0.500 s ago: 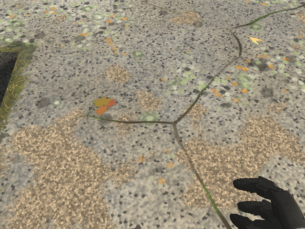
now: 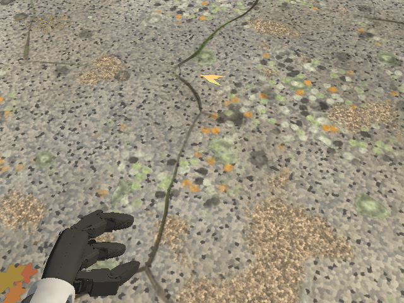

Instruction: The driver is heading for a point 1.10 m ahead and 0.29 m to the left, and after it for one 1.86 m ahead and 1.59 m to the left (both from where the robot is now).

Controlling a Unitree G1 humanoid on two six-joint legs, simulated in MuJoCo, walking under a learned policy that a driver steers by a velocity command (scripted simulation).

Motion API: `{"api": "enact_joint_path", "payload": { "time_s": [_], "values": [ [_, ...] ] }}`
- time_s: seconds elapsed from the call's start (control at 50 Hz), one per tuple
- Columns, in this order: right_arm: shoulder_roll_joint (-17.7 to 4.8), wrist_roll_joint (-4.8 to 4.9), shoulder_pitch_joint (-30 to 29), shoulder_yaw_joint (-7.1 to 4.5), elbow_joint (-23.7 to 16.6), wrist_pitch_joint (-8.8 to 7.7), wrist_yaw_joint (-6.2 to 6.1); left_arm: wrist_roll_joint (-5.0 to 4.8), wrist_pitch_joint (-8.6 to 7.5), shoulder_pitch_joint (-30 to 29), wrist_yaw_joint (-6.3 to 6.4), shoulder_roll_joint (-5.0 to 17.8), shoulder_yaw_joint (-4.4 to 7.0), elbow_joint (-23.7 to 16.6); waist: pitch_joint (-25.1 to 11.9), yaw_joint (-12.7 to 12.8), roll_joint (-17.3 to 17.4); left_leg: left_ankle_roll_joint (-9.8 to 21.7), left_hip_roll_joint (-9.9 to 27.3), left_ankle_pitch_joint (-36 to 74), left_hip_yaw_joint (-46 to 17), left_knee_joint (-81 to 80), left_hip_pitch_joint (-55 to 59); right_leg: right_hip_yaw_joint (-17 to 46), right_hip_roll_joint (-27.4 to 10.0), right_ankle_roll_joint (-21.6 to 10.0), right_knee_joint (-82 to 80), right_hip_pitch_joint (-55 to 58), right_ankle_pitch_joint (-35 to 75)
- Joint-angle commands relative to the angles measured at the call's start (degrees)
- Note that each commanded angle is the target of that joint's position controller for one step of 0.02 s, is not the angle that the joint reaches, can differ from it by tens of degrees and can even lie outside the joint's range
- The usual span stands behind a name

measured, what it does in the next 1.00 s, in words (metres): walks ahead, turning left: right foot, then left foot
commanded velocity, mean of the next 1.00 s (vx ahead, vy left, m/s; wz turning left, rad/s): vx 1.00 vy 0.00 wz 0.46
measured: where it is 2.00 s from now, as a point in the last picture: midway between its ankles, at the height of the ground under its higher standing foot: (68, 124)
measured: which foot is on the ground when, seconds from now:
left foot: down 0.00-0.02, up 0.04-0.42, down 0.44-0.92, up 0.94-1.00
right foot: up 0.00-0.00, down 0.02-0.44, up 0.46-0.88, down 0.90-1.00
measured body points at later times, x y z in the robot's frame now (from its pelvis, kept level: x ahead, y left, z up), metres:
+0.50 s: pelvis +0.45 +0.09 -0.03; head +0.47 +0.10 +0.41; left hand +0.37 +0.35 -0.16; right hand +0.72 -0.10 -0.12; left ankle +0.54 +0.15 -0.72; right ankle +0.24 -0.12 -0.59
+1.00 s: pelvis +0.90 +0.25 -0.01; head +0.92 +0.27 +0.44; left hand +0.86 +0.56 -0.12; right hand +1.08 +0.04 -0.12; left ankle +0.67 +0.24 -0.59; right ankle +0.99 +0.25 -0.72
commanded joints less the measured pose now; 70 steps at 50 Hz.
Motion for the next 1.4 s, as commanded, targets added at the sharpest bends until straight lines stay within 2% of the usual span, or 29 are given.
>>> {"api": "enact_joint_path", "payload": {
  "time_s": [0.02, 0.04, 0.06, 0.1, 0.26, 0.36, 0.4, 0.44, 0.46, 0.48, 0.5, 0.54, 0.62, 0.7, 0.82, 0.88, 0.92, 0.94, 0.96, 1.0, 1.02, 1.1, 1.2, 1.28, 1.32, 1.34, 1.36, 1.38, 1.4],
  "values": [
    [-10.82, 0.49, -9.88, -1.91, -6.83, -1.30, -0.20, 1.85, -0.43, 30.27, 3.52, 14.17, 5.93, 5.50, -12.83, 22.00, 0.54, 6.80, 3.27, 37.65, -1.49, 36.91, -32.03, 8.28, -7.91, -1.80, -2.47, 50.04, -14.37],
    [-1.45, 1.37, -5.68, -0.30, -9.08, -1.11, -0.54, 3.40, -0.62, 33.02, 4.19, 17.69, 6.67, 5.31, -20.34, 17.38, -11.05, 6.34, -0.98, -4.66, -1.75, 57.47, -45.52, 33.39, -25.31, -3.82, -8.44, 59.22, -32.56],
    [-6.01, 1.81, -7.91, -1.17, -10.48, -0.47, -0.81, 1.38, 0.12, 31.87, 4.26, 16.50, 6.93, 5.04, -21.16, 17.74, -10.62, 7.27, -1.33, -0.15, -3.24, 64.34, -50.50, 46.62, -27.09, -6.24, -17.74, 54.02, -37.57],
    [-5.72, 0.36, -15.61, -1.21, -10.80, 0.60, -0.25, -0.08, -0.44, 24.34, 3.95, 8.35, 5.44, 6.35, -3.80, 13.96, -4.05, 6.67, 3.71, 8.53, -2.44, 60.85, -53.57, 27.68, -20.43, -5.57, -18.75, 39.58, -23.29],
    [-1.14, -1.24, -28.00, -0.37, -16.70, 4.63, 2.95, -1.76, -3.77, 22.24, 3.56, 3.63, 4.78, 12.01, 6.99, 6.03, -4.30, 4.91, 7.31, 20.81, 0.57, 47.35, -52.51, -6.62, -12.54, -1.06, -27.57, 25.63, 10.20],
    [-3.36, -0.99, -32.82, 0.03, -18.05, 4.09, 4.35, -1.81, -3.42, 25.53, 4.53, 10.51, 6.13, 13.34, 5.51, 5.50, -1.31, 9.68, -1.02, 28.96, 12.10, 27.84, -35.14, -16.18, -11.09, 1.17, -23.58, 30.93, 45.94],
    [-6.84, -0.68, -22.15, -1.22, -15.37, 3.97, 3.42, -1.10, -1.23, 24.83, 5.25, 14.93, 7.33, 12.42, -1.69, -0.71, -4.42, 11.62, -5.30, 20.93, 12.88, 27.82, -24.16, -15.67, -13.07, 1.43, -5.95, 35.48, 65.17],
    [-12.39, -0.98, -2.52, -4.29, -9.18, 4.37, 1.27, -0.28, 0.56, 22.75, 5.01, 15.43, 7.67, 11.31, -10.80, -8.62, -1.42, 14.48, -7.32, 12.15, 7.17, 24.37, 0.88, -13.71, -11.73, 1.75, 28.26, 24.07, 50.17],
    [-16.59, 0.22, -8.15, -5.68, -9.26, 5.25, 0.04, 0.13, 0.10, 22.16, 3.81, 6.92, 5.65, 10.02, -4.33, -2.46, 13.69, 16.40, 0.30, 11.99, -6.78, 20.92, 3.83, -12.45, -0.18, 3.78, 52.03, 6.13, -12.11],
    [-23.66, -1.63, -11.96, -6.78, -12.82, 5.86, 0.13, -1.31, -1.08, 27.49, 3.59, 6.45, 4.66, 2.61, -16.95, 4.19, 20.36, 29.17, 12.80, 6.30, -41.06, 8.77, 20.44, -0.67, 4.47, 5.94, 66.25, -14.33, -22.67],
    [-20.68, -1.17, -11.97, -6.81, -14.39, 5.98, -0.50, -0.43, -2.62, 21.55, 3.83, 9.46, 4.40, 2.11, -16.11, 1.10, 6.97, 27.62, 14.35, -2.72, -47.45, -0.48, 17.77, 5.59, 0.61, 4.97, 62.72, -18.25, -16.64],
    [-14.98, -0.66, -14.42, -5.35, -12.07, 4.62, -1.28, 0.01, -3.01, 17.89, 4.09, 8.96, 3.81, 2.26, -2.25, 6.31, -3.62, 22.53, 10.60, 3.31, -38.22, -2.26, -2.46, 5.63, -4.36, 5.01, 49.24, -13.00, -12.81],
    [-10.89, -0.06, -17.33, -3.47, -12.28, 1.48, -1.23, 1.54, 1.44, 18.54, 3.69, 6.56, 2.79, 2.22, 3.00, 11.55, -4.10, 20.82, 3.41, 14.20, -23.07, -4.59, -23.49, 3.62, -8.06, 7.69, 33.13, -2.09, -13.95],
    [-9.12, 0.59, -14.32, -3.03, -10.68, -0.78, -0.12, -0.47, 0.98, 7.26, 1.84, 2.55, 1.02, -0.94, 6.42, 6.48, -0.42, 14.90, -0.91, 25.43, -11.01, -9.78, -25.45, -1.75, -7.76, 4.90, 9.25, 3.20, 12.06],
    [-11.74, -0.65, -9.74, -2.76, -7.07, -1.82, -1.18, -1.95, 0.52, 3.77, 1.57, 5.91, 2.57, -0.27, 4.83, 4.54, 3.87, 7.85, 5.53, 62.86, -2.32, -8.09, -0.78, -6.72, -0.93, -2.24, -3.11, 2.99, 13.86],
    [-14.17, -3.62, -12.89, -3.22, -7.27, 0.17, -3.27, -2.22, 0.96, 21.07, 2.04, 10.63, 4.94, 5.36, -5.31, 13.89, 7.69, 5.64, 8.32, 88.00, 1.48, 14.39, 4.99, -7.33, 6.17, -4.90, -1.15, 16.98, 1.86],
    [-11.12, -3.93, -19.80, -2.27, -10.24, 0.60, -3.45, -1.78, 2.00, 44.73, 3.32, 15.62, 7.65, 11.94, -13.56, 24.72, -0.34, 4.88, 2.04, 57.62, 5.66, 57.18, -16.50, 4.90, -1.99, -9.50, 0.88, 43.21, -11.75],
    [-4.37, -0.85, -13.04, -0.67, -12.94, -0.82, -1.41, -1.11, 2.52, 39.27, 2.98, 18.99, 8.63, 12.43, -15.98, 13.64, -22.91, 0.09, -10.00, -1.13, 1.38, 75.97, -45.99, 44.24, -15.02, -20.77, -11.55, 58.15, -20.83],
    [-7.57, -2.05, -17.92, 0.17, -13.97, -1.77, -1.80, -1.64, 2.62, 32.73, 2.28, 14.73, 8.50, 9.94, -12.94, 15.33, -8.28, 2.07, -5.85, 2.76, -5.00, 75.70, -53.05, 49.60, -15.12, -20.51, -18.34, 55.63, -22.93],
    [-7.75, -1.41, -21.73, 0.93, -13.96, -2.32, -1.59, -1.53, 1.87, 28.44, 2.63, 8.51, 6.92, 10.57, -2.48, 10.81, 6.65, 3.03, 0.24, 8.22, -4.00, 66.53, -47.21, 32.78, -14.49, -15.67, -18.62, 37.02, -0.78],
    [-6.90, -1.81, -22.46, 1.21, -14.20, -1.36, -1.46, -1.33, 1.05, 27.59, 2.94, 6.87, 5.98, 11.21, 0.25, 8.81, 7.95, 2.55, 1.39, 6.98, -3.60, 63.76, -43.54, 26.15, -13.04, -14.05, -18.15, 29.47, 13.39],
    [-4.33, -1.24, -20.94, 1.90, -13.58, 2.16, -0.23, -1.72, -2.16, 27.98, 2.24, 7.94, 5.21, 14.16, 3.67, 5.86, 1.07, 1.98, -0.08, 9.67, -0.47, 46.35, -34.45, 4.78, -6.56, -7.10, -21.39, 17.14, 45.92],
    [-1.59, 0.00, -29.91, 2.63, -14.79, 1.89, 1.02, -3.09, -2.21, 27.52, 3.28, 6.40, 4.45, 13.87, 1.48, 9.98, -2.49, 3.12, -2.76, 35.43, 8.49, 20.86, -32.15, -7.31, -1.78, 1.01, -19.27, 25.27, 44.86],
    [-4.95, -2.15, -20.45, 0.74, -11.98, 2.10, 1.45, -3.18, -1.12, 26.19, 6.09, 8.80, 5.53, 12.96, -3.40, 6.30, -4.84, 5.63, -7.26, 30.83, 10.42, 18.55, -22.35, -8.98, -5.32, 4.31, -2.43, 29.08, 52.93],
    [-8.99, -2.76, -4.15, -1.83, -7.76, 1.79, 0.55, -3.23, 0.17, 18.42, 6.84, 10.94, 6.66, 10.34, -7.27, -3.17, -2.26, 11.12, -4.89, 32.46, 3.57, 11.04, -10.32, -9.63, -3.70, 6.23, 26.77, 22.80, 37.35],
    [-11.44, -0.98, -5.71, -2.57, -7.45, 1.70, -0.69, -1.66, 0.78, 20.44, 6.07, 5.83, 5.71, 9.49, -6.45, 0.91, 9.46, 13.89, 3.75, 66.80, -6.77, 14.71, -3.60, -11.24, 5.53, 6.35, 45.02, 10.62, -20.71],
    [-16.04, -0.71, -9.53, -3.88, -9.84, 2.28, -1.00, -2.49, 2.15, 30.90, 6.15, 3.00, 5.01, 7.45, -14.13, 8.04, 14.42, 26.06, 16.05, 92.12, -29.94, 15.84, 6.96, -1.54, 9.47, 8.80, 61.68, -2.37, -30.88],
    [-14.95, 0.40, -16.26, -4.58, -14.28, 3.21, -1.61, -1.25, 2.56, 33.16, 6.21, 4.92, 4.04, 7.49, -21.04, 8.01, 7.37, 29.00, 19.12, 70.10, -37.29, 8.51, 6.26, 6.19, 5.27, 7.36, 60.60, -4.64, -23.93],
    [-10.56, 0.69, -20.59, -3.79, -15.92, 4.47, -2.24, -0.66, 3.05, 27.84, 6.04, 7.48, 4.39, 7.29, -13.65, 8.15, -0.42, 27.47, 16.03, 48.41, -35.18, 4.39, -3.43, 6.27, 3.03, 6.94, 55.89, -4.16, -20.75]
  ]
}}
